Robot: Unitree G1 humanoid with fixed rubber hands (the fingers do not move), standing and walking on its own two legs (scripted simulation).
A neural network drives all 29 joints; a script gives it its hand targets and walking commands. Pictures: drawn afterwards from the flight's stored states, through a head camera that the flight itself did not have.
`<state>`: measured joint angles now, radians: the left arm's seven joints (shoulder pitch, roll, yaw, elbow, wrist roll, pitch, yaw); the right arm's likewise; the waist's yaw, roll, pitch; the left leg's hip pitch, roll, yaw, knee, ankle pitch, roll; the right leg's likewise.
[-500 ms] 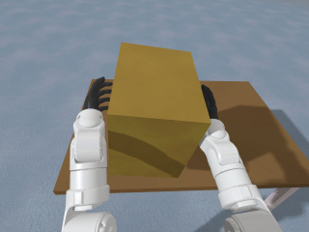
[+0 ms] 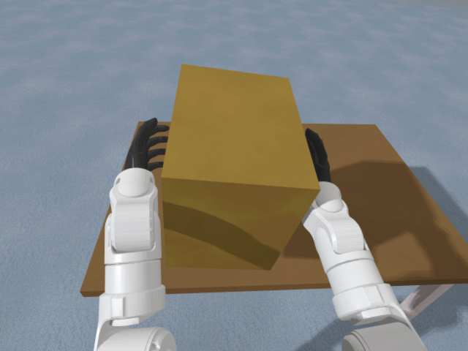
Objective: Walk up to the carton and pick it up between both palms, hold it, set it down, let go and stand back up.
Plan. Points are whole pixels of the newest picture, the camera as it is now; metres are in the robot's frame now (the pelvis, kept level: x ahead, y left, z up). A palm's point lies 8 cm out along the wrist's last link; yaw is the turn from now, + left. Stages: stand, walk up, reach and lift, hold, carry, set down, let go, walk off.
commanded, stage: hold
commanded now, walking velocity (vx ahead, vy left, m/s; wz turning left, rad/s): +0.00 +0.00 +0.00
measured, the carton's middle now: (227, 171) +0.39 +0.00 +0.14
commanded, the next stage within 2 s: none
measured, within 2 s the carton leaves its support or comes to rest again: neither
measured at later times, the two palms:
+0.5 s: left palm (140, 167) +0.35 +0.14 +0.19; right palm (315, 176) +0.35 -0.14 +0.16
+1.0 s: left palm (139, 166) +0.35 +0.14 +0.19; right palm (314, 176) +0.35 -0.14 +0.16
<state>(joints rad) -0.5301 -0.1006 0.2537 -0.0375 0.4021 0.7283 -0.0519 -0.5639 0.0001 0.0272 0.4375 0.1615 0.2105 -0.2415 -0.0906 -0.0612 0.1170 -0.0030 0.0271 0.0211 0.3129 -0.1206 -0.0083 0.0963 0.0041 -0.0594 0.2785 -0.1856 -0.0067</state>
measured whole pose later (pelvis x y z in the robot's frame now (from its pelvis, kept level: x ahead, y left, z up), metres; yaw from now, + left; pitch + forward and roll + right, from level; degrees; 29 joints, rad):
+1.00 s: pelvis +0.00 +0.00 +0.00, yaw +0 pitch -10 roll +0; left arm -0.55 -0.10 0.26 -0.01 0.40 0.72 -0.05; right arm -0.58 0.01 0.01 0.46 0.14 0.20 -0.23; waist -0.09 -0.06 0.11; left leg -0.01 0.03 0.02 0.31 -0.12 -0.01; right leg 0.09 0.00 -0.06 0.28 -0.18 -0.01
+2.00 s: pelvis +0.00 +0.00 +0.00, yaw +0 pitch -10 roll +0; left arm -0.56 -0.10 0.26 0.00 0.41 0.72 -0.05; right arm -0.59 0.01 0.00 0.48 0.14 0.19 -0.23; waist -0.09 -0.07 0.12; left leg -0.01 0.03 0.02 0.31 -0.12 -0.01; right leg 0.09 0.01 -0.06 0.28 -0.18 -0.01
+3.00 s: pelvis +0.00 +0.00 +0.00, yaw +0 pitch -11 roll -1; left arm -0.56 -0.09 0.27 -0.01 0.41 0.74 -0.05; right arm -0.60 0.01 0.01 0.48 0.14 0.20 -0.23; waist -0.09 -0.09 0.12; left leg 0.00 0.03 0.02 0.31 -0.12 -0.01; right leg 0.10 0.00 -0.06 0.27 -0.18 -0.01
